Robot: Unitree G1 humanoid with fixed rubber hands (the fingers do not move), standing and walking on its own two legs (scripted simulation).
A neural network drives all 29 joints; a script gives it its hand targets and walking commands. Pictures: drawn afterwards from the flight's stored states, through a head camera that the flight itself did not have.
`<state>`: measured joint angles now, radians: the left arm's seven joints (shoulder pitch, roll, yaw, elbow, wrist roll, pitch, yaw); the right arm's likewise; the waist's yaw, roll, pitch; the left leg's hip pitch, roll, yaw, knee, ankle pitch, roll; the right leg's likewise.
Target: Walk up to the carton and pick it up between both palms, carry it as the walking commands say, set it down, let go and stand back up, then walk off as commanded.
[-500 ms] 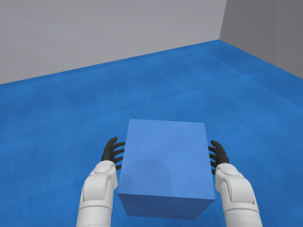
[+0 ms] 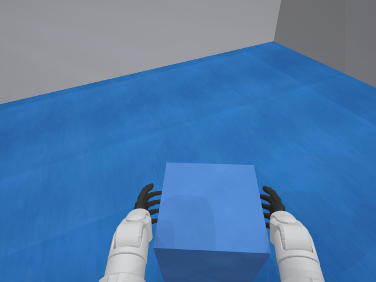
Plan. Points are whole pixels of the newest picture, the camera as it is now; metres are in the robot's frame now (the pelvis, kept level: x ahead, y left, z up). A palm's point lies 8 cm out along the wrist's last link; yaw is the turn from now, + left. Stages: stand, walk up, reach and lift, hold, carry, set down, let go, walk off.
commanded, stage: set down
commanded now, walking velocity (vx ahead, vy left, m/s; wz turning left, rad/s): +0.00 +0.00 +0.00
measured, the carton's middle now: (207, 227) +0.29 -0.01 -0.07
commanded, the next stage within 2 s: none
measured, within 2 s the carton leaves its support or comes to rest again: neither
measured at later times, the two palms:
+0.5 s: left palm (150, 215) +0.33 +0.15 -0.07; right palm (264, 219) +0.32 -0.15 -0.08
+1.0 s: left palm (152, 232) +0.32 +0.15 -0.16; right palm (257, 235) +0.32 -0.15 -0.17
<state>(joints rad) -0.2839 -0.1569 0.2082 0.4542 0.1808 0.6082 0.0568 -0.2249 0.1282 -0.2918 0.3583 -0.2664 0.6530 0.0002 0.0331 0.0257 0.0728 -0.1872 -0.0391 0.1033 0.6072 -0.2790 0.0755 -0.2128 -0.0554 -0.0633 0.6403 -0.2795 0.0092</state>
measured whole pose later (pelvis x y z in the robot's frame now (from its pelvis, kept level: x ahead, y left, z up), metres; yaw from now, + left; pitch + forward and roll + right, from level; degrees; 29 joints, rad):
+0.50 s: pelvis +0.01 +0.01 -0.01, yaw +0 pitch +11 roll +0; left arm -0.42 -0.20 0.34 0.60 0.24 0.19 0.04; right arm -0.35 0.13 -0.41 0.52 -0.33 0.22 0.02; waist 0.03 0.03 0.11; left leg -0.60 -0.04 0.10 0.66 -0.26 0.09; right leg -0.61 -0.05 -0.06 0.66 -0.24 0.01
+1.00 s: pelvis -0.04 +0.01 -0.05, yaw +1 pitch +21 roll +0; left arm -0.57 0.00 0.07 0.69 0.10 -0.02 0.19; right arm -0.52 -0.02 -0.22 0.66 -0.09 -0.04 -0.11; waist 0.03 0.03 0.17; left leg -1.02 -0.04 0.10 0.90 -0.26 0.09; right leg -1.03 -0.02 0.02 0.91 -0.25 0.01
